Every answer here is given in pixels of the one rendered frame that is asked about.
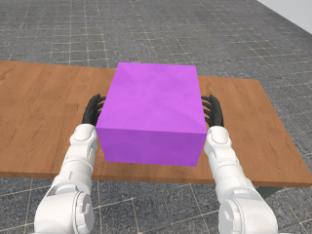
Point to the robot left forearm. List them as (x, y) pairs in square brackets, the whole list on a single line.
[(78, 164)]

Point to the robot left upper arm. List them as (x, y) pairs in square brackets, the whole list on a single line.
[(66, 213)]

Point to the robot right hand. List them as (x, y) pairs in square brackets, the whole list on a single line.
[(215, 113)]

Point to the carton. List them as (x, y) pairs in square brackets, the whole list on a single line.
[(153, 114)]

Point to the robot left hand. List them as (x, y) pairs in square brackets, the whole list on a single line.
[(92, 111)]

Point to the table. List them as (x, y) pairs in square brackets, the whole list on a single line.
[(41, 105)]

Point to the robot right upper arm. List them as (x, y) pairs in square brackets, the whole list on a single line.
[(246, 216)]

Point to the robot right forearm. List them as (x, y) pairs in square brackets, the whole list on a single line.
[(230, 180)]

